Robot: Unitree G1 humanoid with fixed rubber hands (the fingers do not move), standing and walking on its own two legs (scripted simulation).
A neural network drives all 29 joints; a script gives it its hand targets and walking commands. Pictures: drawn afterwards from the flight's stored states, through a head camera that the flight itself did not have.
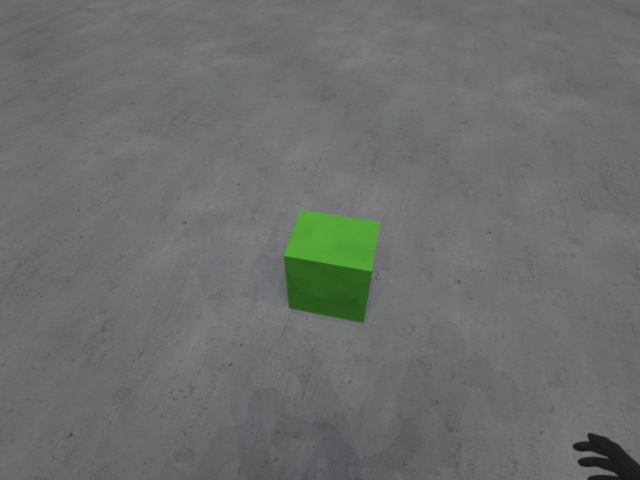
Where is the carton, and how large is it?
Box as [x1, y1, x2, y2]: [284, 210, 379, 322]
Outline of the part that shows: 301,210 284,254 289,307 363,322 379,222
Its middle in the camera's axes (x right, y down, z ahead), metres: +0.05 +0.11 +1.38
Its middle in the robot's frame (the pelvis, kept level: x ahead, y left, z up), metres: +0.92 -0.02 -0.60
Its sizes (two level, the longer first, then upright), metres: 0.279 0.218 0.300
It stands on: the floor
